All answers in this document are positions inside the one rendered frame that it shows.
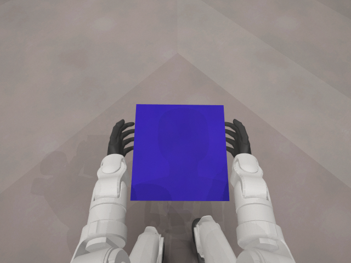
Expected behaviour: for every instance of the robot left hand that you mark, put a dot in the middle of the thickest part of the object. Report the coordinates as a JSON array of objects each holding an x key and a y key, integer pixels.
[{"x": 116, "y": 143}]

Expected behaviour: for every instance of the left robot thigh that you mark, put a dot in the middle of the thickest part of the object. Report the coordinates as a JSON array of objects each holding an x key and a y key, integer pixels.
[{"x": 148, "y": 249}]

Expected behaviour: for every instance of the left robot upper arm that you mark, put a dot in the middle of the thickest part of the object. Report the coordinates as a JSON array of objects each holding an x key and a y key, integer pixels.
[{"x": 108, "y": 255}]

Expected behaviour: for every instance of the robot left shin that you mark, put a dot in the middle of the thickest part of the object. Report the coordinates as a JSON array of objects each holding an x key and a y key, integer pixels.
[{"x": 151, "y": 229}]

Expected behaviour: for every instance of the right robot upper arm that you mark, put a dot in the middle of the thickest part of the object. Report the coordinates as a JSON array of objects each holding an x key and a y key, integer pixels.
[{"x": 253, "y": 255}]

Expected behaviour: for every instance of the right robot forearm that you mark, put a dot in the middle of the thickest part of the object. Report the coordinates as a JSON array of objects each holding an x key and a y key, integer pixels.
[{"x": 257, "y": 227}]

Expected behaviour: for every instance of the robot right hand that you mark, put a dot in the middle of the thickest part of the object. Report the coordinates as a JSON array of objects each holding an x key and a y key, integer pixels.
[{"x": 240, "y": 143}]

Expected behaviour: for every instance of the carton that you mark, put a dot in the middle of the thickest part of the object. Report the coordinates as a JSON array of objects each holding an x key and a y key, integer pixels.
[{"x": 179, "y": 153}]

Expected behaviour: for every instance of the left robot forearm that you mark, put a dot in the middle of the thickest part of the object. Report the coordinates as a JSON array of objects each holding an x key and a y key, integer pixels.
[{"x": 107, "y": 214}]

